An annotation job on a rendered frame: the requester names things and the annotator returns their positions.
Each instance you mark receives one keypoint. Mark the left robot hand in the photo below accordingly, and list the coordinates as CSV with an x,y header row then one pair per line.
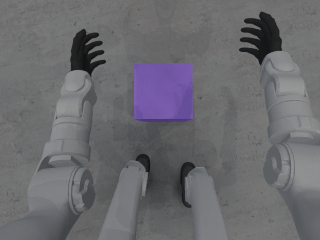
x,y
80,59

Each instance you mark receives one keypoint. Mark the right robot hand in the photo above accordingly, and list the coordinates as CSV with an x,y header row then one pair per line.
x,y
269,36

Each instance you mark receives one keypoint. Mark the carton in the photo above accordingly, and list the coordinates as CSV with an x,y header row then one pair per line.
x,y
163,92

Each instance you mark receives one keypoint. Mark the right robot upper arm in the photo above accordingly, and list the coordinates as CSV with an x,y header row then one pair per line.
x,y
294,170

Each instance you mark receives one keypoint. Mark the left robot forearm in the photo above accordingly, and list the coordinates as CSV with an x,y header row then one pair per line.
x,y
71,128

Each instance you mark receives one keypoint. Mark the left robot upper arm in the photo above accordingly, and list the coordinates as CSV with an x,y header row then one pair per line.
x,y
56,199

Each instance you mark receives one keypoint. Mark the right robot forearm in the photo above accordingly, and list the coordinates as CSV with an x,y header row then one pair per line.
x,y
287,102

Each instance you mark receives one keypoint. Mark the left robot thigh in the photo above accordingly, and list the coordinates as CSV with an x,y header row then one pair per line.
x,y
121,219

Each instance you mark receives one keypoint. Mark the right robot foot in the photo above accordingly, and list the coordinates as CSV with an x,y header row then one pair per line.
x,y
185,169

